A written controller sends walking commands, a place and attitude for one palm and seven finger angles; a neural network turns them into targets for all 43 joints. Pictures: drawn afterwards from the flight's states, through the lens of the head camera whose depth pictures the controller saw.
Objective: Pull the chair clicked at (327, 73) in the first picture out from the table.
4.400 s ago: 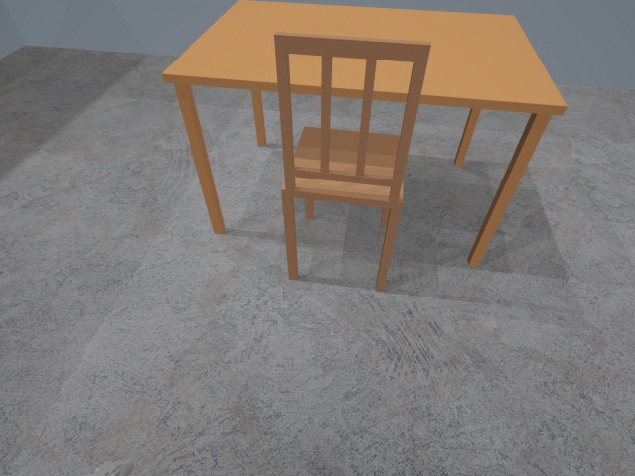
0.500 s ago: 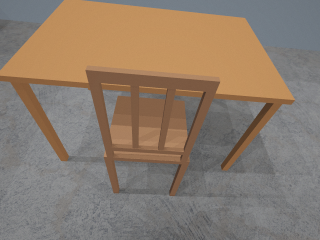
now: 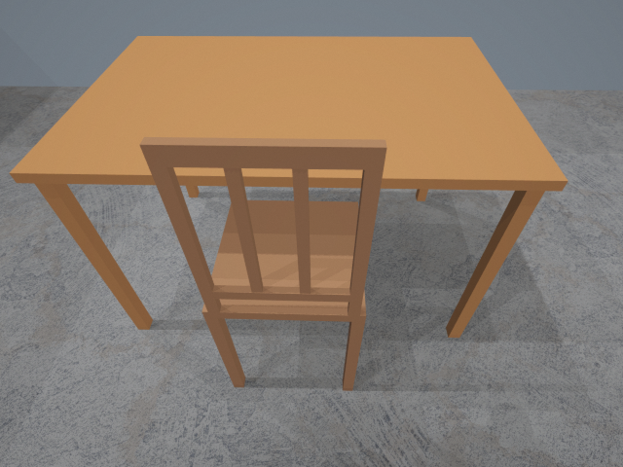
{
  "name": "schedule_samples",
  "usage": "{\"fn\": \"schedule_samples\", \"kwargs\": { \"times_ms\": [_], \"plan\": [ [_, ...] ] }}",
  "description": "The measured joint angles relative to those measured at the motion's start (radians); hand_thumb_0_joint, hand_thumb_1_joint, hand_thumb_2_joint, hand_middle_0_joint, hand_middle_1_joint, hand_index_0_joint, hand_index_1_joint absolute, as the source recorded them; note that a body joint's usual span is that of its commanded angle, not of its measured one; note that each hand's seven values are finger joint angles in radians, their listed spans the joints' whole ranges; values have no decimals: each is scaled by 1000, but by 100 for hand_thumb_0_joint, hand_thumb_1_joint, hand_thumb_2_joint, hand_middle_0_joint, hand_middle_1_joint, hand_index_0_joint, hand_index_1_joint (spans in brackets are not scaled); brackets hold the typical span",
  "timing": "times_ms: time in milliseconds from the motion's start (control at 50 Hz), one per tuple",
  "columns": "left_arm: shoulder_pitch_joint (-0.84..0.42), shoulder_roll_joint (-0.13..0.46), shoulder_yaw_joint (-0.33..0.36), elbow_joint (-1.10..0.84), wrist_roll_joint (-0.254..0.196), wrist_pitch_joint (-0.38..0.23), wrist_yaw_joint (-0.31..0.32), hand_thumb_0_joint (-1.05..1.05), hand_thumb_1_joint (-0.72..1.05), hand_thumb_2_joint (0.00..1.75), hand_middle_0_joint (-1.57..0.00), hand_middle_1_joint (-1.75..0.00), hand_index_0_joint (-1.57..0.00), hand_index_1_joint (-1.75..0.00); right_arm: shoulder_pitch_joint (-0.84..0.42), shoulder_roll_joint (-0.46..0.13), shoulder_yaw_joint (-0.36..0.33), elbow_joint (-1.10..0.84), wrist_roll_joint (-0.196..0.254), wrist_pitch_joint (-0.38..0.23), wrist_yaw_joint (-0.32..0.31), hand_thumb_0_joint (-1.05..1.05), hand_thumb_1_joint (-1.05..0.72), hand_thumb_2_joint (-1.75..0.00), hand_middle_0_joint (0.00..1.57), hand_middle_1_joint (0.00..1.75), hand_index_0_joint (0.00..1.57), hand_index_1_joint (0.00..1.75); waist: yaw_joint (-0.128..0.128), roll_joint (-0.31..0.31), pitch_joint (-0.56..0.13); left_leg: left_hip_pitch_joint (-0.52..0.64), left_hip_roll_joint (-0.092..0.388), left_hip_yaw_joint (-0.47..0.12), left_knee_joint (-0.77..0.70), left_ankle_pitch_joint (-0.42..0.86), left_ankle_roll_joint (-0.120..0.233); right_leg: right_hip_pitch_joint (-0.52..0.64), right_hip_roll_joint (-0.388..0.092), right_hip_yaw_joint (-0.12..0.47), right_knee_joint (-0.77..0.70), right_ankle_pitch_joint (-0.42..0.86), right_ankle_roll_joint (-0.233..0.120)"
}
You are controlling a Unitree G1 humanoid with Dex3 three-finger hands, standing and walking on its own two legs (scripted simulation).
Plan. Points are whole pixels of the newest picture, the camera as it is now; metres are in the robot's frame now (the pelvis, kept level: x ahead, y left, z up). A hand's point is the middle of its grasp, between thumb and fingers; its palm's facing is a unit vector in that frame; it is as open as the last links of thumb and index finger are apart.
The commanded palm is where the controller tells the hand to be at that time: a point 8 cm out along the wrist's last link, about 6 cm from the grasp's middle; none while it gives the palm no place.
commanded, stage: come to a stop and stand still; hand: left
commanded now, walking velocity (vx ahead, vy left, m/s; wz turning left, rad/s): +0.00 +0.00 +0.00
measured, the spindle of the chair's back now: (246, 237) +0.51 +0.14 -0.04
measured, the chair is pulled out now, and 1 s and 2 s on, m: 0.00 0.00 0.00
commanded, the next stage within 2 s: look again from close up in 0.70 s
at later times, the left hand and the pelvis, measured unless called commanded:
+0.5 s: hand out of the picture +0.02 +0.15 -0.17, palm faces +0.02 -0.99 -0.16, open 7.4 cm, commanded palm none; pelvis +0.05 -0.01 +0.01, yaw +0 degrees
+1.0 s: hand out of the picture +0.04 +0.16 -0.16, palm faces +0.01 -0.98 -0.20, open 7.4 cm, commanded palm none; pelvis +0.06 -0.01 +0.01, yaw +0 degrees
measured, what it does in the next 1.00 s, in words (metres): shifts its weight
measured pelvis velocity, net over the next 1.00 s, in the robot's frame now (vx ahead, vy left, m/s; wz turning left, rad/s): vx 0.06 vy -0.01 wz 0.00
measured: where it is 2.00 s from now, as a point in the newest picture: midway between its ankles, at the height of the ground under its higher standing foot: outside the picture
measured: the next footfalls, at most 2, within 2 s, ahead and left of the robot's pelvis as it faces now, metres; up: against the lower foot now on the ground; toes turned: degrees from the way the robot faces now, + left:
none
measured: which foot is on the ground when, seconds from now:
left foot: down 0.00-1.00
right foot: down 0.00-1.00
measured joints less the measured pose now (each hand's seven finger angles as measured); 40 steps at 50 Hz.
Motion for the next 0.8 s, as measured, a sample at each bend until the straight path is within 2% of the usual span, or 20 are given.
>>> {"fn": "schedule_samples", "kwargs": {
  "times_ms": [340,800],
  "plan": [
    [18,-21,-15,81,-2,-24,4,0,90,90,-20,-30,-20,-30,-68,-8,13,71,16,-36,-19,1,-92,-90,20,30,20,30,28,-53,20,75,8,-4,-49,-26,-22,102,14,-2,-111,9,-10],
    [-21,16,-8,85,-1,-18,11,0,91,90,-20,-30,-20,-30,-91,-19,20,85,16,-39,-24,1,-93,-90,20,30,20,30,27,-49,23,139,-20,14,-93,-43,-15,167,-13,9,-165,1,4]
  ]
}}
